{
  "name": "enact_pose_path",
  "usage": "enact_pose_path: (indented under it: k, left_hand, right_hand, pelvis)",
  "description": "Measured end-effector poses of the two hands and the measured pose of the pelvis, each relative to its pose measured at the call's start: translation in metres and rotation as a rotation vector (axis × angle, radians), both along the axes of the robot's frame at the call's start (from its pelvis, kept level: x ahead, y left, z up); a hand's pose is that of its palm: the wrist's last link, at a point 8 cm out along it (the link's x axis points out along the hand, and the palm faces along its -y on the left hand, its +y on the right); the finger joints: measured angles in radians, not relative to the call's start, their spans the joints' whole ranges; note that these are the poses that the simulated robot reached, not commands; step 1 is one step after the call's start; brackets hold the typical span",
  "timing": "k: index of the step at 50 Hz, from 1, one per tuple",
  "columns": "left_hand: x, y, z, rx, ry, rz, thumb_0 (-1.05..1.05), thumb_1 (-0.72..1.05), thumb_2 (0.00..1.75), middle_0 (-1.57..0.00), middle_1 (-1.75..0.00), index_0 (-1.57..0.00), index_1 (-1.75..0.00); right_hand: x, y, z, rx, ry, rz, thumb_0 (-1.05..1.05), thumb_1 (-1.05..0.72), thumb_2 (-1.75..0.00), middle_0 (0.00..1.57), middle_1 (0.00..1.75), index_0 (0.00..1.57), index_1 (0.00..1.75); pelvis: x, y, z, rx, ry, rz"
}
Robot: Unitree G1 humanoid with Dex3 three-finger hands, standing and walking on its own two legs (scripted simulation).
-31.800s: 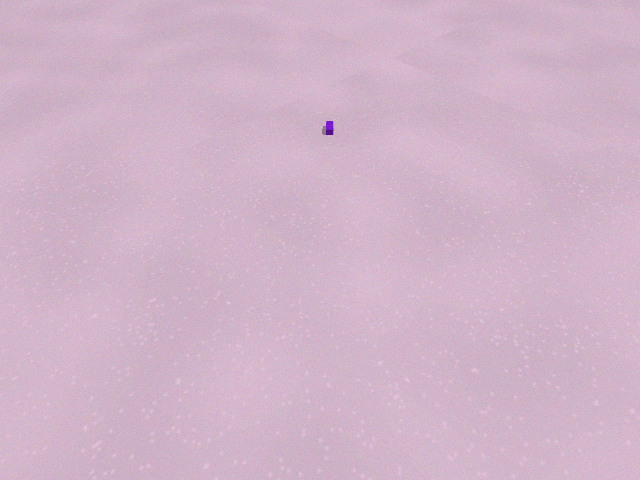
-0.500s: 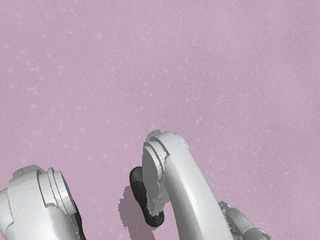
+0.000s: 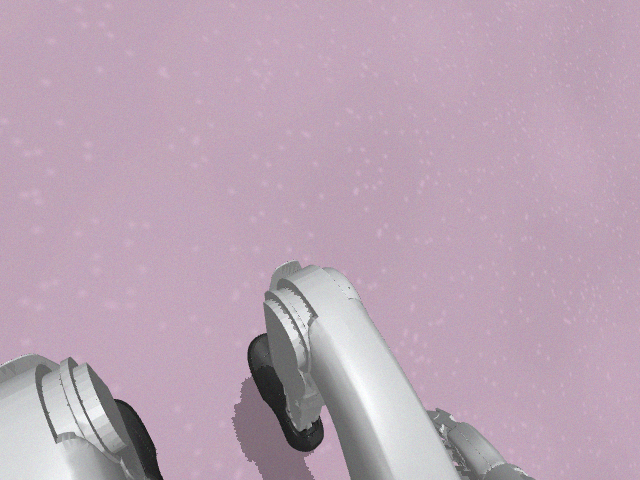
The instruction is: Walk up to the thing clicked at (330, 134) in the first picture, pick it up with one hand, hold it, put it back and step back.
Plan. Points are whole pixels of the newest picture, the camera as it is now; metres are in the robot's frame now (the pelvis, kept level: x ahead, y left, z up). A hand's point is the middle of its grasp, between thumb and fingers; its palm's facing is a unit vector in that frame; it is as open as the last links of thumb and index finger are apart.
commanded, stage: approach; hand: left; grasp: from above
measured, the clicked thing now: out of the picture +0.50 +0.39 -0.30
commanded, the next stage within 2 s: rest palm in 0.14 s
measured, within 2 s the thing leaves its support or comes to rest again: neither
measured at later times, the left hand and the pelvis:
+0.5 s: hand out of the picture +0.47 +0.38 -0.22, palm faces -0.45 -0.13 -0.89, open 13.8 cm; pelvis +0.00 +0.00 +0.00, yaw +0 degrees
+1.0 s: hand out of the picture +0.48 +0.38 -0.23, palm faces -0.48 -0.12 -0.87, open 13.4 cm; pelvis +0.00 +0.00 -0.01, yaw -2 degrees
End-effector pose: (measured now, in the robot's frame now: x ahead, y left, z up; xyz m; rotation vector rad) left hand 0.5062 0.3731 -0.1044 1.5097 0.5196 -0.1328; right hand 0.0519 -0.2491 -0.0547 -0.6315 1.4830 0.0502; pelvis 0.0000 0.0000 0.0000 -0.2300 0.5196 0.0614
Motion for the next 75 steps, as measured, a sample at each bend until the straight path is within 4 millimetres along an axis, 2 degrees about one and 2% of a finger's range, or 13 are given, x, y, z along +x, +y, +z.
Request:
enact_pose_path:
  k: [5,10,15,24,33,44,54,75]
  left_hand:
    - [-0.006,0.018,0.010,0.022,0.046,0.061,0.00,-0.46,0.91,-0.18,-0.94,-0.17,-0.94]
    - [-0.018,0.029,0.002,-0.007,0.135,0.058,0.00,-0.46,0.90,-0.18,-0.95,-0.17,-0.94]
    - [-0.027,0.024,-0.022,-0.078,0.160,-0.021,0.00,-0.43,0.87,-0.19,-0.94,-0.19,-0.93]
    - [-0.035,0.014,-0.052,-0.100,0.057,-0.084,0.00,-0.46,0.92,-0.19,-0.89,-0.17,-0.91]
    - [-0.031,0.016,-0.057,-0.028,0.022,-0.007,0.00,-0.45,0.92,-0.20,-0.86,-0.17,-0.88]
    - [-0.023,0.011,-0.065,-0.026,0.081,0.033,0.00,-0.39,0.86,-0.23,-0.86,-0.22,-0.87]
    - [-0.025,0.006,-0.073,-0.047,0.089,-0.004,0.00,-0.38,0.85,-0.25,-0.84,-0.23,-0.85]
    - [-0.034,0.012,-0.080,-0.034,0.054,0.011,0.00,-0.35,0.83,-0.27,-0.81,-0.25,-0.82]
  right_hand:
    - [-0.001,0.000,-0.004,0.013,0.008,-0.016,0.00,-0.91,-0.90,0.21,0.30,0.20,0.30]
    - [0.003,-0.001,-0.004,-0.002,0.028,0.002,0.00,-0.91,-0.90,0.21,0.30,0.20,0.30]
    - [0.010,-0.002,0.001,-0.039,0.061,0.054,0.00,-0.91,-0.90,0.21,0.30,0.20,0.30]
    - [0.028,-0.004,0.009,-0.090,0.063,0.133,0.00,-0.91,-0.90,0.20,0.30,0.20,0.30]
    - [0.035,0.001,0.005,-0.063,-0.017,0.147,0.00,-0.91,-0.90,0.20,0.30,0.20,0.29]
    - [0.014,0.011,-0.001,-0.010,0.004,0.116,0.00,-0.91,-0.90,0.20,0.30,0.20,0.29]
    - [0.005,0.007,0.003,-0.019,0.056,0.128,0.00,-0.91,-0.91,0.20,0.30,0.20,0.29]
    - [0.031,0.008,0.003,-0.020,-0.013,0.204,0.00,-0.91,-0.91,0.20,0.30,0.20,0.29]
  pelvis:
    - [0.000,0.001,0.001,0.003,0.006,0.003]
    - [0.000,0.003,0.002,-0.001,0.002,0.010]
    - [0.001,0.004,0.002,-0.014,-0.015,0.012]
    - [0.003,0.004,-0.002,-0.023,-0.030,0.010]
    - [0.003,0.006,-0.008,-0.026,-0.034,0.000]
    - [0.003,0.005,-0.010,-0.029,-0.040,-0.010]
    - [0.003,0.004,-0.009,-0.031,-0.056,-0.015]
    - [0.002,0.006,-0.012,-0.039,-0.069,-0.018]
